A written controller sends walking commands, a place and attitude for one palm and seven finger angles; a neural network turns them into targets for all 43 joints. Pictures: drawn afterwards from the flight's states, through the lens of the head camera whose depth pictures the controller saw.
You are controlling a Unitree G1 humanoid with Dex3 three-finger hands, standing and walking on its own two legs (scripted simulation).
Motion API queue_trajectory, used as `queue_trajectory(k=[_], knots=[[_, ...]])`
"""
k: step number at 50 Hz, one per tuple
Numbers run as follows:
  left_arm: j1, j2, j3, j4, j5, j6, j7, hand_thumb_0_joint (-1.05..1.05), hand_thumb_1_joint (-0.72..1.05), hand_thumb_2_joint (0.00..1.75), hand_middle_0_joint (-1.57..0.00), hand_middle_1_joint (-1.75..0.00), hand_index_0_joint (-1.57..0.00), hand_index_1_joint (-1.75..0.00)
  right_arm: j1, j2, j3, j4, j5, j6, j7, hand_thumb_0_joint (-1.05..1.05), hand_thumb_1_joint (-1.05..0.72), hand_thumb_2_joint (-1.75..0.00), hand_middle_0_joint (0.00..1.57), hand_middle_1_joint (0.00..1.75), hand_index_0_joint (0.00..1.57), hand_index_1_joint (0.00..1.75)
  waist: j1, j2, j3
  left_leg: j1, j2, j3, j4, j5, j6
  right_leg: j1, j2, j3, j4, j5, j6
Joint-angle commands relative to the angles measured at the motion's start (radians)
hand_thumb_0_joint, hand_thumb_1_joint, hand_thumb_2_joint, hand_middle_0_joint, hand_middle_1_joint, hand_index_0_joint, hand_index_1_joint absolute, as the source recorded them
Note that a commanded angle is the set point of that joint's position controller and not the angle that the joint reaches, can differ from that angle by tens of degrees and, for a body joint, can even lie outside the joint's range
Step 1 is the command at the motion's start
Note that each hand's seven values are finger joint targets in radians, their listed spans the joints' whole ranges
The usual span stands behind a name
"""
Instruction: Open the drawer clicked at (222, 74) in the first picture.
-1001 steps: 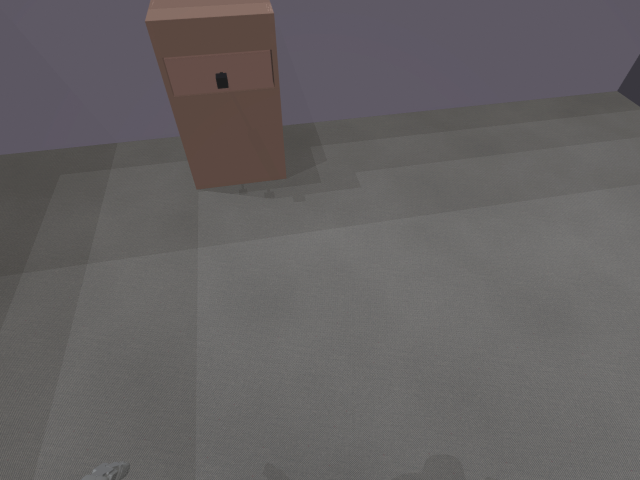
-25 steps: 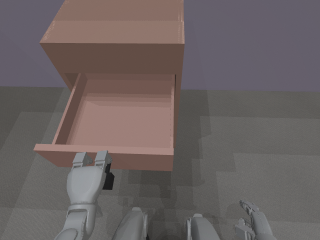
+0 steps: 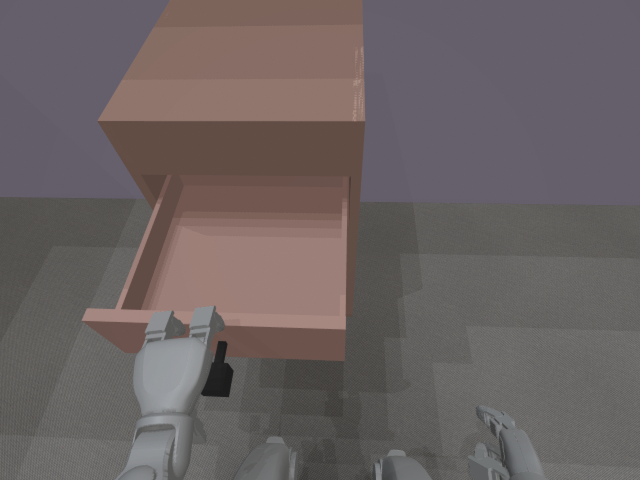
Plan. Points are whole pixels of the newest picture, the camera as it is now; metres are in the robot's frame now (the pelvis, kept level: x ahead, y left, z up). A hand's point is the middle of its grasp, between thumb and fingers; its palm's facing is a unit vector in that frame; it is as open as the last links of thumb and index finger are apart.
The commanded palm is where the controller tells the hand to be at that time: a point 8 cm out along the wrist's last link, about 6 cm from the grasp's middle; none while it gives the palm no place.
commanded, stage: lift the hand off the handle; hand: left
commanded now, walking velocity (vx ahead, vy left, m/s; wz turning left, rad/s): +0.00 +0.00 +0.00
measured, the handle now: (218, 366) +0.29 +0.19 -0.13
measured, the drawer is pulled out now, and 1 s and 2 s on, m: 0.29 0.29 0.29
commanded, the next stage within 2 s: draw the hand back to the body in 1.16 s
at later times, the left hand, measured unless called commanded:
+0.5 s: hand (179, 365) +0.26 +0.20 -0.02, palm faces -0.01 -0.09 -1.00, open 13.9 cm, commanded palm +0.24 +0.19 +0.04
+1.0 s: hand (175, 351) +0.26 +0.19 +0.02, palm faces +0.02 -0.12 -0.99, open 13.9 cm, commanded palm +0.24 +0.19 +0.08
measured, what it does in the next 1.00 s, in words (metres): stands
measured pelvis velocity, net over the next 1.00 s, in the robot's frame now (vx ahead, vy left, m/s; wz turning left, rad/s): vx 0.02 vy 0.00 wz -0.01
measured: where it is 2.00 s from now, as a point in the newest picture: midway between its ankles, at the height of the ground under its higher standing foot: outside the picture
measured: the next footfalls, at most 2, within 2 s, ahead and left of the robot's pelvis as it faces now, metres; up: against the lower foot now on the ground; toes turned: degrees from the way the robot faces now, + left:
none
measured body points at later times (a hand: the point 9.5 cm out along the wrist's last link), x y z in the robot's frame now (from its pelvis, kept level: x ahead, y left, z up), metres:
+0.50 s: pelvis +0.01 +0.00 +0.02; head +0.07 -0.02 +0.47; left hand +0.25 +0.20 +0.04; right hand +0.19 -0.24 -0.10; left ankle +0.02 +0.12 -0.65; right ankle +0.00 -0.10 -0.65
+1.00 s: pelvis +0.02 +0.00 +0.04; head +0.06 -0.03 +0.49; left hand +0.26 +0.20 +0.08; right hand +0.20 -0.23 -0.07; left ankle +0.02 +0.12 -0.65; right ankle +0.00 -0.10 -0.65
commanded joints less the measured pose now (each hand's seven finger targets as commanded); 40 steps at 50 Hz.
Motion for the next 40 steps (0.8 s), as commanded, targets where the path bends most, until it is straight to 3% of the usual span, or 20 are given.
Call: queue_trajectory(k=[1,2,6,8,10,11,16,20,21,22,24,27,28,31,35,36,40], knots=[[-0.126,0.105,0.051,-0.173,0.009,0.003,0.030,0.00,-0.50,0.30,-0.30,-1.20,-0.30,-1.20,-0.056,-0.111,-0.042,-0.141,0.004,-0.044,-0.010,0.00,-0.90,-0.90,0.20,0.30,0.20,0.30,-0.026,-0.059,-0.236,0.262,-0.044,0.000,-0.150,0.213,0.035,0.137,0.021,0.012,-0.229,0.285,-0.012],[-0.164,0.105,0.042,-0.198,0.008,-0.001,0.027,0.00,-0.50,0.30,-0.30,-1.20,-0.30,-1.20,-0.062,-0.112,-0.039,-0.142,0.003,-0.042,-0.009,0.00,-0.90,-0.90,0.20,0.30,0.20,0.30,-0.029,-0.049,-0.247,0.276,-0.044,0.001,-0.155,0.214,0.035,0.130,0.021,0.013,-0.232,0.275,-0.010],[-0.085,0.122,0.074,-0.172,-0.008,0.001,0.012,0.00,-0.50,0.30,-0.30,-1.20,-0.30,-1.20,-0.046,-0.112,-0.041,-0.147,0.009,-0.047,-0.012,0.00,-0.90,-0.90,0.20,0.30,0.20,0.30,-0.012,-0.077,-0.244,0.274,-0.049,0.007,-0.169,0.233,0.036,0.195,0.021,0.017,-0.246,0.329,-0.010],[-0.106,0.135,0.082,-0.179,-0.008,-0.004,0.007,0.00,-0.50,0.30,-0.30,-1.20,-0.30,-1.20,-0.047,-0.112,-0.041,-0.143,0.010,-0.045,-0.011,0.00,-0.90,-0.90,0.20,0.30,0.20,0.30,-0.015,-0.069,-0.234,0.275,-0.049,0.013,-0.172,0.233,0.036,0.205,0.018,0.027,-0.257,0.345,-0.008],[-0.085,0.145,0.094,-0.194,-0.007,-0.007,0.005,0.00,-0.50,0.30,-0.30,-1.20,-0.30,-1.20,-0.057,-0.110,-0.036,-0.149,0.008,-0.043,-0.010,0.00,-0.90,-0.90,0.20,0.30,0.20,0.30,-0.005,-0.077,-0.264,0.276,-0.051,0.018,-0.176,0.249,0.035,0.234,0.017,0.034,-0.254,0.371,-0.005],[-0.055,0.131,0.087,-0.189,-0.013,-0.007,0.002,0.00,-0.50,0.30,-0.30,-1.20,-0.30,-1.20,-0.047,-0.110,-0.041,-0.152,0.011,-0.047,-0.009,0.00,-0.90,-0.90,0.20,0.30,0.20,0.30,-0.009,-0.078,-0.233,0.281,-0.051,0.016,-0.181,0.253,0.035,0.238,0.018,0.030,-0.263,0.391,-0.007],[-0.055,0.129,0.079,-0.223,-0.021,-0.009,-0.012,0.00,-0.50,0.30,-0.30,-1.20,-0.30,-1.20,-0.049,-0.114,-0.042,-0.158,0.012,-0.049,-0.006,0.00,-0.90,-0.90,0.20,0.30,0.20,0.30,-0.022,-0.075,-0.207,0.300,-0.050,0.015,-0.197,0.247,0.037,0.243,0.016,0.030,-0.285,0.381,-0.004],[-0.080,0.156,0.096,-0.270,-0.022,-0.024,-0.018,0.00,-0.50,0.30,-0.30,-1.20,-0.30,-1.20,-0.055,-0.114,-0.038,-0.162,0.010,-0.048,-0.006,0.00,-0.90,-0.90,0.20,0.30,0.20,0.30,-0.015,-0.050,-0.223,0.333,-0.051,0.014,-0.211,0.252,0.036,0.238,0.017,0.030,-0.292,0.351,-0.005],[-0.070,0.141,0.083,-0.261,-0.022,-0.023,-0.021,0.00,-0.50,0.30,-0.30,-1.20,-0.30,-1.20,-0.048,-0.114,-0.043,-0.162,0.010,-0.051,-0.006,0.00,-0.90,-0.90,0.20,0.30,0.20,0.30,-0.022,-0.052,-0.194,0.342,-0.049,0.009,-0.217,0.254,0.036,0.231,0.021,0.019,-0.296,0.352,-0.009],[-0.096,0.137,0.070,-0.291,-0.023,-0.028,-0.022,0.00,-0.50,0.30,-0.30,-1.20,-0.30,-1.20,-0.053,-0.115,-0.040,-0.164,0.008,-0.049,-0.003,0.00,-0.90,-0.90,0.20,0.30,0.20,0.30,-0.022,-0.044,-0.220,0.351,-0.049,0.011,-0.217,0.256,0.036,0.230,0.018,0.022,-0.296,0.342,-0.005],[-0.072,0.144,0.084,-0.263,-0.029,-0.020,-0.028,0.00,-0.50,0.30,-0.30,-1.20,-0.30,-1.20,-0.043,-0.118,-0.042,-0.163,0.012,-0.052,-0.003,0.00,-0.90,-0.90,0.20,0.30,0.20,0.30,-0.024,-0.063,-0.199,0.354,-0.049,0.008,-0.226,0.262,0.038,0.248,0.020,0.018,-0.307,0.360,-0.008],[-0.077,0.151,0.086,-0.297,-0.025,-0.022,-0.030,0.00,-0.50,0.30,-0.30,-1.20,-0.30,-1.20,-0.047,-0.114,-0.040,-0.168,0.010,-0.047,0.000,0.00,-0.90,-0.90,0.20,0.30,0.20,0.30,-0.015,-0.050,-0.223,0.375,-0.050,0.012,-0.232,0.285,0.036,0.259,0.020,0.020,-0.305,0.381,-0.006],[-0.032,0.149,0.091,-0.276,-0.027,-0.015,-0.032,0.00,-0.50,0.30,-0.30,-1.20,-0.30,-1.20,-0.049,-0.113,-0.043,-0.172,0.013,-0.047,0.000,0.00,-0.90,-0.90,0.20,0.30,0.20,0.30,-0.010,-0.063,-0.203,0.372,-0.050,0.012,-0.239,0.280,0.035,0.271,0.022,0.015,-0.312,0.382,-0.007],[-0.033,0.138,0.075,-0.296,-0.030,-0.003,-0.041,0.00,-0.50,0.30,-0.30,-1.20,-0.30,-1.20,-0.045,-0.114,-0.041,-0.178,0.017,-0.043,0.003,0.00,-0.90,-0.90,0.20,0.30,0.20,0.30,-0.011,-0.044,-0.199,0.396,-0.049,0.011,-0.256,0.300,0.035,0.289,0.024,0.012,-0.321,0.400,-0.009],[-0.046,0.162,0.090,-0.319,-0.033,0.004,-0.056,0.00,-0.50,0.30,-0.30,-1.20,-0.30,-1.20,-0.062,-0.112,-0.030,-0.186,0.018,-0.036,0.005,0.00,-0.90,-0.90,0.20,0.30,0.20,0.30,-0.006,-0.061,-0.201,0.408,-0.049,0.015,-0.272,0.307,0.034,0.312,0.022,0.021,-0.338,0.411,-0.004],[-0.024,0.149,0.080,-0.308,-0.037,0.006,-0.062,0.00,-0.50,0.30,-0.30,-1.20,-0.30,-1.20,-0.054,-0.113,-0.036,-0.188,0.021,-0.039,0.003,0.00,-0.90,-0.90,0.20,0.30,0.20,0.30,-0.011,-0.065,-0.171,0.407,-0.050,0.013,-0.281,0.298,0.036,0.318,0.023,0.017,-0.347,0.408,-0.006],[-0.028,0.159,0.082,-0.345,-0.039,0.000,-0.074,0.00,-0.50,0.30,-0.30,-1.20,-0.30,-1.20,-0.059,-0.111,-0.028,-0.194,0.020,-0.037,0.009,0.00,-0.90,-0.90,0.20,0.30,0.20,0.30,-0.003,-0.053,-0.190,0.440,-0.048,0.013,-0.297,0.322,0.035,0.331,0.023,0.016,-0.355,0.415,-0.005]])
